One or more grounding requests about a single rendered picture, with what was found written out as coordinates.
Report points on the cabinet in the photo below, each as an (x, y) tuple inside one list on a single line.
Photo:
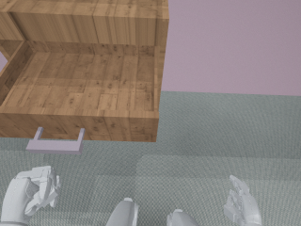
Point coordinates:
[(128, 22)]

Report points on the left robot shin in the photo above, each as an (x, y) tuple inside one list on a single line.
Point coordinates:
[(128, 199)]

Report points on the drawer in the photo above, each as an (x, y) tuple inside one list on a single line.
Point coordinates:
[(110, 90)]

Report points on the robot left hand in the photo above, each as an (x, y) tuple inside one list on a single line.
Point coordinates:
[(40, 183)]

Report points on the robot left thigh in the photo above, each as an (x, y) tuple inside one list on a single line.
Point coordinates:
[(125, 214)]

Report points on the handle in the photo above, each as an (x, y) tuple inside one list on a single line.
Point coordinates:
[(56, 146)]

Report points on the robot right hand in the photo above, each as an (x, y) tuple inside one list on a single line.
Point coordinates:
[(246, 209)]

